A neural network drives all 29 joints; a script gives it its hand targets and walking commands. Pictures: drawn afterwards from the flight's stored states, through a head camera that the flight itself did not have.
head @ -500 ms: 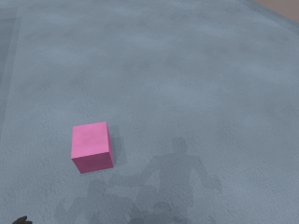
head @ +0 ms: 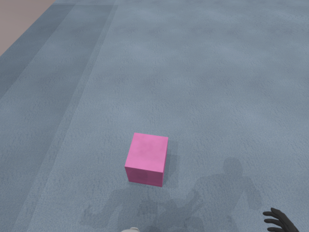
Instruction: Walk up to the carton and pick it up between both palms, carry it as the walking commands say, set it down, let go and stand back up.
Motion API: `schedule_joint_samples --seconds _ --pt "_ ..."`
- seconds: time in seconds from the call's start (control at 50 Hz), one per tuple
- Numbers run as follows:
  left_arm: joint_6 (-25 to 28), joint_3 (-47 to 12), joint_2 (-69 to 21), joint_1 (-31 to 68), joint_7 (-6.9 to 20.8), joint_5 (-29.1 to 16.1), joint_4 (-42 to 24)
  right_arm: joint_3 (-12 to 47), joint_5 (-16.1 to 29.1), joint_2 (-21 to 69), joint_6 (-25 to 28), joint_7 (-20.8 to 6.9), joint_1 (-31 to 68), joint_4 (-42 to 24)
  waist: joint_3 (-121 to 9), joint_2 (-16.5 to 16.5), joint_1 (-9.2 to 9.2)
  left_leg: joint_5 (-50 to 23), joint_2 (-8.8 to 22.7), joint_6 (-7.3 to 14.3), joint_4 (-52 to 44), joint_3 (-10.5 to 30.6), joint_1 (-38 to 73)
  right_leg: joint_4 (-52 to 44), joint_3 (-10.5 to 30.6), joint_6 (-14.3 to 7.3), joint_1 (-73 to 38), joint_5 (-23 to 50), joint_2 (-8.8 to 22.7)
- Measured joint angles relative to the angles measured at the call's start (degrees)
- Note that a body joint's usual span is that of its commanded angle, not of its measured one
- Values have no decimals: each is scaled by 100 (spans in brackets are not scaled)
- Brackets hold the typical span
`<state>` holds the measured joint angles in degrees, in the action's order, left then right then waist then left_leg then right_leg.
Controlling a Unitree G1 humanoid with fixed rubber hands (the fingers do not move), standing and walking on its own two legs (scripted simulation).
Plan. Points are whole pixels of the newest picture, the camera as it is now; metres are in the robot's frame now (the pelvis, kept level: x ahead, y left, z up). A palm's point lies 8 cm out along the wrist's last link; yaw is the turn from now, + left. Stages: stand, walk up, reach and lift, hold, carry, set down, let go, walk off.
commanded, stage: walk up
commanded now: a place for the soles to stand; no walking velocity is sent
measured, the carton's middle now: (148, 159) +0.64 +0.09 -0.63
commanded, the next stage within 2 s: none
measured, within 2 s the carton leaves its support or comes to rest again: neither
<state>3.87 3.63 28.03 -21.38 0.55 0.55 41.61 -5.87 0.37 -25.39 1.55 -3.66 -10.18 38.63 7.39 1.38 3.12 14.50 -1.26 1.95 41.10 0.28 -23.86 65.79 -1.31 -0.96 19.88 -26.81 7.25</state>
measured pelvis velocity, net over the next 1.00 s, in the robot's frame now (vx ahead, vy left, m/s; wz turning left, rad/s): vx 0.13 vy -0.01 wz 0.20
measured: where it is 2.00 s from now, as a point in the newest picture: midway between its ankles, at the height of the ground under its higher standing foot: outside the picture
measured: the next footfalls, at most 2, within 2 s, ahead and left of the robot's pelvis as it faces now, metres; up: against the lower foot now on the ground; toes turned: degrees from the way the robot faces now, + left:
right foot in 0.18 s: +0.18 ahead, -0.15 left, +0.00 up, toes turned +2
left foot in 1.76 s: +0.28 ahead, +0.25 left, +0.00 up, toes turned -10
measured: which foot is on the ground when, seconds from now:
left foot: down 0.00-1.00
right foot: up 0.00-0.16, down 0.18-1.00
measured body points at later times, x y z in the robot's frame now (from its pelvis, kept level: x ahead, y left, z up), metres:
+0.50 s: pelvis +0.12 -0.01 +0.00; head +0.14 -0.01 +0.44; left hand +0.17 +0.34 -0.09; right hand +0.25 -0.31 -0.11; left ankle +0.10 +0.10 -0.71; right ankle +0.14 -0.15 -0.71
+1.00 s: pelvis +0.13 -0.01 +0.01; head +0.15 +0.01 +0.46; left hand +0.17 +0.34 -0.10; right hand +0.32 -0.28 -0.09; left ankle +0.10 +0.10 -0.71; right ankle +0.14 -0.15 -0.71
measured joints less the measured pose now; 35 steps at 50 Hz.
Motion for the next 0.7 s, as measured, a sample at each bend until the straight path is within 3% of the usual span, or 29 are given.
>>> schedule_joint_samples --seconds 0.12,0.18,0.22,0.3,0.36,0.4,0.44,0.52,0.7 --pt "59 -47 -180 -12 74 74 42 127 -128 128 26 40 -465 -27 -280 -201 -304 158 -125 61 -245 202 309 -1463 -32 31 577 74 -109" --pt "109 -29 -223 -74 9 160 56 112 -127 76 -18 93 -663 -22 -373 -103 -396 459 -100 -34 91 332 257 -2393 -137 -77 433 675 -334" --pt "141 -14 -216 -58 -41 235 65 128 -86 66 -64 178 -749 96 -436 -12 -374 906 -116 0 575 467 98 -2312 -213 -5 443 1089 -378" --pt "97 -22 -262 148 -67 186 49 184 -82 56 -102 302 -761 409 -397 129 -214 1570 -131 30 1398 435 -93 -2117 -340 59 291 669 -328" --pt "22 -63 -175 290 -44 143 2 201 -96 85 -10 307 -751 508 -360 85 -196 1077 -13 56 570 211 193 -1988 -382 160 220 494 -201" --pt "-48 -49 -143 401 -37 88 47 218 -163 134 46 332 -709 583 -327 -57 -190 720 -122 -39 443 131 287 -1785 -301 170 238 331 -68" --pt "-113 -77 -190 521 -60 35 141 265 -142 127 74 343 -675 616 -343 -16 -220 897 -115 -68 528 189 303 -1855 -179 107 152 262 -192" --pt "-85 -137 -252 737 -78 8 294 347 -68 156 60 391 -469 713 -385 62 -278 1060 -18 -113 529 356 363 -2171 -299 251 -89 305 -322" --pt "-123 -213 -312 1153 -135 -24 473 378 -19 171 29 468 33 838 -356 -25 -239 1122 -129 -73 552 524 415 -2206 -481 270 -258 180 -218"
